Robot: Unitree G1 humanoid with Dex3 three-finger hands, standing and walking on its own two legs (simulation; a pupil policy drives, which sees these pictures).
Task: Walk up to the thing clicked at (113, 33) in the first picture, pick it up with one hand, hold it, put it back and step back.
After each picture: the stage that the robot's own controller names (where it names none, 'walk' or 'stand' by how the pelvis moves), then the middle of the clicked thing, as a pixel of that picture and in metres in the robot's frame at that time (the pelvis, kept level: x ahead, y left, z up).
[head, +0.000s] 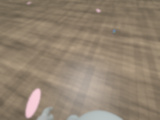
stand; (113, 32) +2.28 -0.61 -0.72
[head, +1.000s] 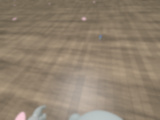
walk; (100, 37) +2.20 -0.10 -0.70
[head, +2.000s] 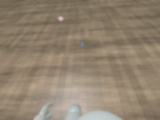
walk; (82, 45) +1.56 +0.26 -0.72
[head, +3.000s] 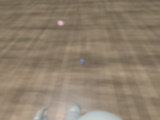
walk; (82, 62) +1.04 +0.21 -0.72
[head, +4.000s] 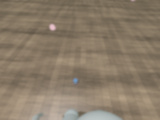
walk; (75, 82) +0.63 +0.17 -0.70
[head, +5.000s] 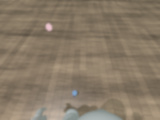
walk; (74, 94) +0.39 +0.16 -0.70
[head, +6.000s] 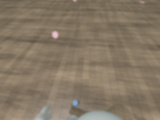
stand; (75, 103) +0.33 +0.16 -0.72
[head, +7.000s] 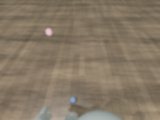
stand; (73, 100) +0.33 +0.19 -0.72
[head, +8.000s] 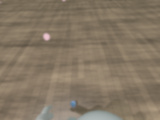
stand; (73, 104) +0.31 +0.20 -0.73
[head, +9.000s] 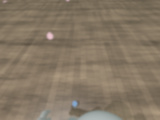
stand; (75, 104) +0.32 +0.17 -0.73
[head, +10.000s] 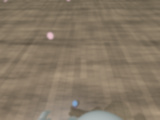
stand; (75, 104) +0.32 +0.17 -0.73
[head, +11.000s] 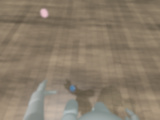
go down; (72, 89) +0.36 +0.16 -0.65
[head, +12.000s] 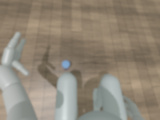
go down; (66, 65) +0.42 +0.19 -0.30
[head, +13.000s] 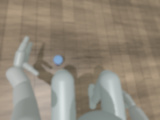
close in; (58, 61) +0.42 +0.20 -0.26
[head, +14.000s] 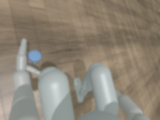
close; (34, 58) +0.41 +0.23 -0.22
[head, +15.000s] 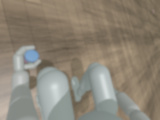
close; (30, 57) +0.40 +0.23 -0.23
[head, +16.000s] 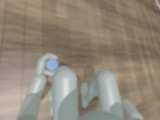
lift; (50, 65) +0.33 +0.23 -0.16
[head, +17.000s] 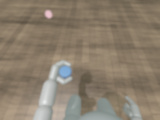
lift; (66, 74) +0.32 +0.17 +0.03
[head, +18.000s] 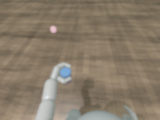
hold; (66, 76) +0.32 +0.17 +0.02
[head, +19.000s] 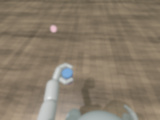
hold; (68, 76) +0.32 +0.17 +0.01
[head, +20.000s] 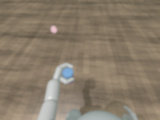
hold; (68, 76) +0.32 +0.16 +0.02
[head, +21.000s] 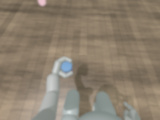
crouch; (67, 69) +0.37 +0.16 -0.05
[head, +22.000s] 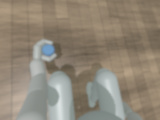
lower; (49, 53) +0.45 +0.22 -0.14
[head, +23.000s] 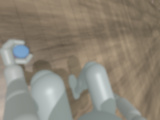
lower; (20, 53) +0.43 +0.25 -0.23
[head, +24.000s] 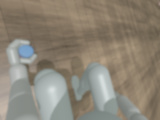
lower; (25, 53) +0.42 +0.25 -0.23
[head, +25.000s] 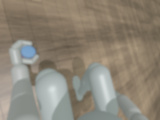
lower; (28, 54) +0.42 +0.25 -0.22
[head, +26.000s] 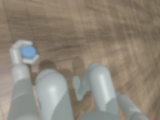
rest; (28, 54) +0.42 +0.25 -0.22
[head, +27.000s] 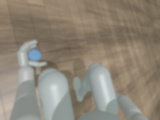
open; (33, 57) +0.41 +0.23 -0.23
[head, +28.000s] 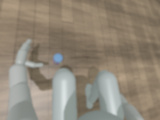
stand; (57, 59) +0.42 +0.20 -0.27
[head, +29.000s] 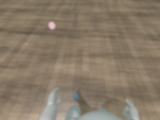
stand; (75, 96) +0.36 +0.14 -0.64
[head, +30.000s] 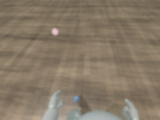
stand; (76, 99) +0.37 +0.15 -0.66
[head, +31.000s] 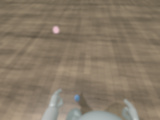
stand; (77, 98) +0.36 +0.15 -0.67
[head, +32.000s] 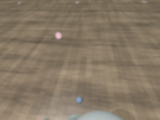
stand; (79, 100) +0.38 +0.14 -0.72
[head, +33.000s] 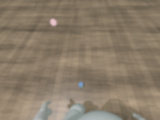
walk; (80, 85) +0.48 +0.12 -0.70
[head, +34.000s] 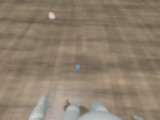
walk; (78, 68) +0.77 +0.15 -0.70
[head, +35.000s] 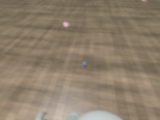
stand; (84, 64) +1.02 +0.14 -0.70
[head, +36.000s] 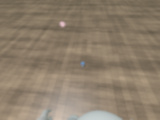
stand; (82, 65) +1.01 +0.15 -0.73
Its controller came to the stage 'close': yes
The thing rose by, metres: 0.73
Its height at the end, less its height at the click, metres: +0.00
